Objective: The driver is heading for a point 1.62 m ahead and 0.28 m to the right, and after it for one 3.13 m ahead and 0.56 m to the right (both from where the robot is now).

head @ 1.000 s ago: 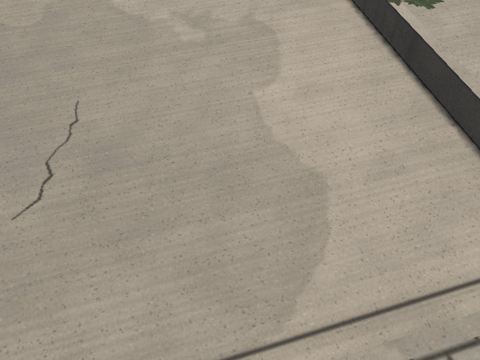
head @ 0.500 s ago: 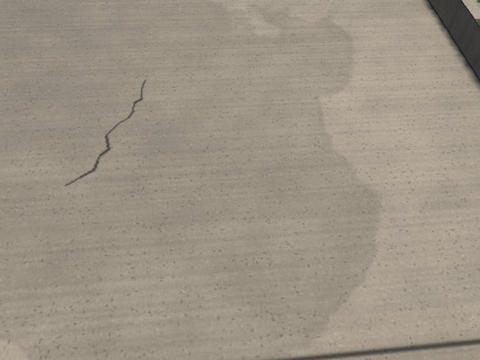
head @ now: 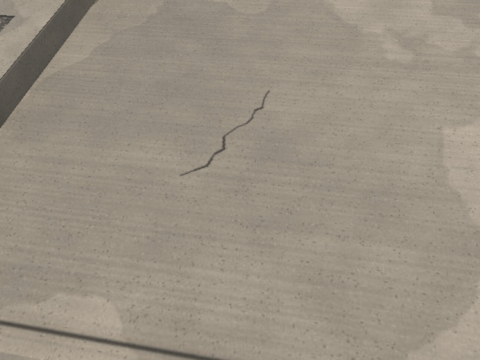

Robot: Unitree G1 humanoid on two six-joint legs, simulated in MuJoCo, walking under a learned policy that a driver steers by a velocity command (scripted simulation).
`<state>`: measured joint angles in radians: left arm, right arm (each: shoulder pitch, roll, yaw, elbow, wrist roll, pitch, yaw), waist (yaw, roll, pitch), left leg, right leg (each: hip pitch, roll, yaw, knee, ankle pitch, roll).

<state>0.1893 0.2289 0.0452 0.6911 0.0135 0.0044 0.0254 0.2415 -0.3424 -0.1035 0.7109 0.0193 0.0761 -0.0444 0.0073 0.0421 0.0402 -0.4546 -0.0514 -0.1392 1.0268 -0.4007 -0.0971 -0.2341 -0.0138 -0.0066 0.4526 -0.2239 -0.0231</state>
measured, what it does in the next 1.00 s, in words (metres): walks ahead: left foot, then right foot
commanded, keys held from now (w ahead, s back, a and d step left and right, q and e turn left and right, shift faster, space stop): no key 0.28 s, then w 0.72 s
